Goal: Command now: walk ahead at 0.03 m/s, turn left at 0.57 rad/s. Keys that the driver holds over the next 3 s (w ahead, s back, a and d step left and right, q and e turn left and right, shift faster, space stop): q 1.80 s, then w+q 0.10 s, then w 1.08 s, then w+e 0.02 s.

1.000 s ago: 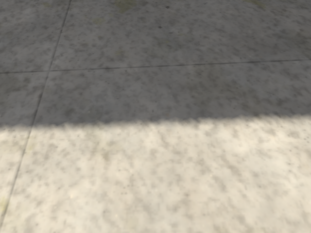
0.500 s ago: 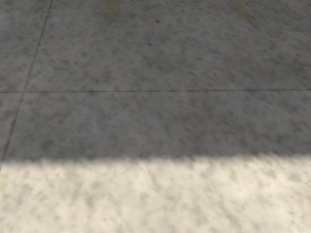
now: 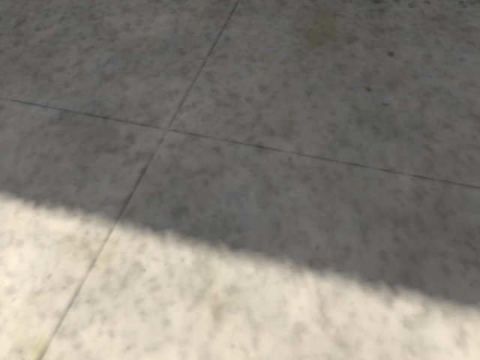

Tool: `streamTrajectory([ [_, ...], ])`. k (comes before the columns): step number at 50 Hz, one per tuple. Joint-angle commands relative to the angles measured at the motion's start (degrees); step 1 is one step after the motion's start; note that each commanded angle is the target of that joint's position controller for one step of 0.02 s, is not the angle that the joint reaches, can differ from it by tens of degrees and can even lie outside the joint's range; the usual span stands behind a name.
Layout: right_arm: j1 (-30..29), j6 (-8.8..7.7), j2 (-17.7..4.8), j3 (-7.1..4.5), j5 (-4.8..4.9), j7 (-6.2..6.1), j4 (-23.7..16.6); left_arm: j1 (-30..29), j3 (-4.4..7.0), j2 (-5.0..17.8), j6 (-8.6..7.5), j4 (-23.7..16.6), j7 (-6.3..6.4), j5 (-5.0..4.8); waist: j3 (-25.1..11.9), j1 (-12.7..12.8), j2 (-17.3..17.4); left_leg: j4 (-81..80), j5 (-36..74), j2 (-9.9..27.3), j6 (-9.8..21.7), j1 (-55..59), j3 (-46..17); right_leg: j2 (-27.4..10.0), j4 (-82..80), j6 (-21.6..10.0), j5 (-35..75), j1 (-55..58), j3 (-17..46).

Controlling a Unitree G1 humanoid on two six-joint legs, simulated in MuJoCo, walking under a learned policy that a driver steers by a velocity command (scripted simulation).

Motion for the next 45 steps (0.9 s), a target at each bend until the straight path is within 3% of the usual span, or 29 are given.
streamTrajectory([
  [1,0.8,-0.09,-2.3,0.1,0.24,0.85,-4.3,-0.1,2.58,9.5,-0.22,-3.3,-0.51,0.39,-6.2,0.3,-11.1,-7.4,-0.6,0.9,0.9,3.5,2.3,-14.3,-8.2,-9.2,2.3,4.3,9.5],
  [5,1.1,-0.83,-2.9,0.17,0.71,1.15,-5.7,0.2,3.56,11.8,0.53,-3.2,-1.28,0.26,-7.2,0.1,-11.3,-17.7,-0.1,0.2,3.3,9.6,5.2,-16.0,-4.5,-7.5,3.2,3.8,7.9],
  [6,3.3,-1.25,-2.7,0.2,0.71,1.12,-5.3,-0.3,3.79,12.1,0.87,-3.2,-1.36,-0.18,-7.4,-1.4,-10.1,-24.3,3.9,-0.4,4.4,13.9,5.9,-15.6,-1.7,-5.5,3.2,1.9,6.0],
  [7,5.3,-1.81,-3.5,-0.01,0.48,0.72,-4.6,1.1,3.93,11.6,1.18,-2.6,-1.54,-0.24,-6.9,-2.1,-6.8,-31.6,8.0,-0.7,5.4,18.4,3.7,-14.4,2.7,-1.9,0.4,-1.8,3.6],
  [8,5.9,-2.51,-7.3,-0.8,-0.32,-0.09,-4.7,3.4,3.48,8.7,1.63,-2.7,-2.1,-0.18,-4.3,-1.8,6.0,-42.8,6.4,8.6,7.5,20.5,-11.6,-8.9,15.5,2.9,-11.0,-9.7,-2.0],
  [9,5.4,-2.66,-16.5,-2.83,-0.39,-0.36,-6.6,0.0,2.43,5.5,2.19,-7.2,-1.37,-0.45,0.1,-1.9,17.4,-44.7,21.8,22.9,15.2,16.2,-32.1,1.9,24.3,6.3,-28.0,-22.3,-0.7],
  [10,7.9,-2.61,-14.8,-3.17,-0.98,-1.02,-5.6,-4.7,2.59,7.4,2.85,-7.6,-0.77,0.14,0.0,-4.7,9.4,-43.5,24.4,22.1,18.6,13.1,-28.4,0.5,33.9,5.7,-26.4,-20.4,7.4],
  [11,4.5,-2.67,-11.4,-2.05,-0.51,-1.49,-5.9,-3.3,2.7,7.2,3.09,-7.0,-1.07,-0.85,0.0,-1.7,7.0,-42.7,22.7,17.9,17.4,11.7,-22.6,0.0,35.8,5.2,-20.9,-19.2,9.6],
  [12,0.1,-2.58,-9.3,-1.41,-0.2,-1.67,-6.6,-1.3,2.95,7.6,2.67,-5.7,-1.39,-1.43,0.4,0.8,5.9,-42.4,20.7,13.3,14.8,11.3,-18.1,-0.2,35.0,4.6,-15.6,-18.0,10.3],
  [14,-2.2,-2.99,-7.2,-0.8,0.4,-1.83,-7.7,1.5,3.56,9.0,2.18,-4.1,-1.79,0.08,-3.2,1.3,6.8,-40.2,29.1,9.7,13.9,15.2,-15.0,1.1,37.5,4.4,-11.8,-17.0,9.3],
  [15,-0.9,-3.17,-6.8,-0.68,0.69,-1.64,-7.7,1.6,3.58,8.8,2.19,-4.1,-1.97,0.12,-4.9,1.0,5.2,-39.4,32.3,9.7,14.2,16.8,-15.2,1.5,38.4,4.7,-11.8,-16.8,9.4],
  [18,2.9,-3.5,-7.9,-1.17,0.83,-1.5,-6.9,-0.4,3.11,7.3,2.54,-5.4,-1.95,-0.49,-5.4,-0.6,4.0,-38.4,33.3,10.3,15.1,21.2,-17.7,1.6,35.1,5.4,-12.4,-19.0,10.2],
  [25,5.7,-3.09,-9.8,-1.99,-0.03,-1.46,-7.1,-3.6,2.4,7.1,2.39,-7.9,-1.27,-0.96,-5.3,-2.7,5.1,-36.4,30.7,10.1,16.4,20.3,-24.9,3.5,23.7,4.7,-15.8,-14.4,11.2],
  [29,3.5,-2.83,-10.3,-2.33,-0.18,-0.92,-7.6,-2.4,2.04,7.4,1.79,-8.6,-0.86,-1.63,-6.3,-1.7,5.7,-34.9,34.0,8.6,14.8,17.0,-28.6,5.6,16.8,3.4,-16.5,-6.7,11.5],
  [32,-0.5,-2.7,-9.5,-2.26,0.65,-0.85,-8.1,2.7,1.79,6.9,0.99,-7.7,0.01,-1.62,-6.4,2.0,5.0,-32.6,29.3,4.9,10.4,11.6,-29.5,6.3,0.4,2.3,-8.8,5.1,11.3],
  [33,-0.7,-2.9,-7.8,-1.8,1.12,-1.11,-8.5,4.1,2.24,9.0,0.54,-7.4,0.61,-1.08,-6.7,2.3,2.1,-29.5,20.2,1.9,7.2,6.6,-27.2,1.5,-6.3,1.3,-6.4,11.1,15.1],
  [34,3.5,-3.11,-3.0,-0.74,0.99,-1.25,-8.6,3.0,2.82,13.3,0.5,-8.4,1.06,-0.37,-7.7,-0.4,-10.3,-17.5,0.5,-5.0,3.7,-0.2,-17.3,-13.4,-11.1,-2.1,-8.2,16.3,28.7],
  [35,3.7,-2.89,-6.6,-1.69,-0.22,-1.78,-8.7,-0.6,3.59,16.8,1.0,-9.6,0.42,-0.14,-4.1,-0.5,-14.9,-7.4,-9.4,-10.6,2.5,-6.2,-7.2,-20.6,-11.7,-8.9,-1.3,8.4,37.3],
  [36,2.9,-2.64,-9.4,-2.5,-1.27,-1.64,-8.1,-0.4,3.01,13.5,1.03,-9.7,-0.09,-0.28,-3.1,-0.9,-9.8,1.5,-7.8,-6.2,2.0,-4.5,-7.8,-20.1,-10.2,-11.1,4.0,5.4,34.0],
  [37,3.7,-2.4,-9.2,-2.71,-0.96,-1.1,-6.9,-3.0,1.98,9.9,0.89,-10.0,-0.43,-0.78,-2.1,-2.3,-7.4,5.3,-4.5,-5.6,1.8,-3.6,-7.6,-16.3,-9.2,-10.0,6.5,3.8,27.9],
  [38,5.1,-2.03,-8.5,-2.62,-0.5,-0.58,-5.9,-5.2,1.6,8.7,0.9,-10.5,-0.53,-0.6,-1.8,-3.1,-7.5,8.4,-1.6,-5.4,1.2,-3.3,-6.7,-12.6,-8.5,-8.4,9.0,3.7,22.2],
  [39,5.8,-1.7,-8.1,-2.52,-0.25,0.07,-5.5,-5.8,1.61,8.7,0.77,-10.6,-0.15,-0.55,-2.6,-3.3,-9.4,10.7,0.3,-5.1,0.6,-4.2,-5.5,-10.7,-7.7,-7.8,11.7,5.5,18.9],
  [41,4.6,-1.45,-7.3,-2.05,0.24,0.72,-5.6,-3.6,1.72,8.7,0.62,-10.2,-0.01,-0.41,-3.4,-1.6,-9.8,10.1,1.1,-4.5,-0.8,-5.6,-3.7,-9.7,-6.4,-8.0,16.7,9.0,15.3],
  [45,0.0,-0.87,-5.7,-1.14,0.36,1.1,-7.4,1.7,2.55,9.9,0.49,-8.3,-0.09,-0.41,-4.1,1.5,-10.3,2.3,-0.2,-2.7,-1.6,-7.2,-2.1,-12.4,-5.0,-9.4,18.5,15.6,14.3],
])
Next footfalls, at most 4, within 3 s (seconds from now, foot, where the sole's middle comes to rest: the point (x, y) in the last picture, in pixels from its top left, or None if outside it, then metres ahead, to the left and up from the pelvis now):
0.16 left None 0.01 0.12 -0.78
0.66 right None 0.06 -0.06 -0.78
1.12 left None -0.08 0.11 -0.78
1.68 right None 0.07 0.01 -0.78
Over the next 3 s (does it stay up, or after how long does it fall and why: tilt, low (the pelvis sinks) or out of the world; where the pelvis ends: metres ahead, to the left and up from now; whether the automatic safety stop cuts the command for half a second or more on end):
stays up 0.09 0.47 0.00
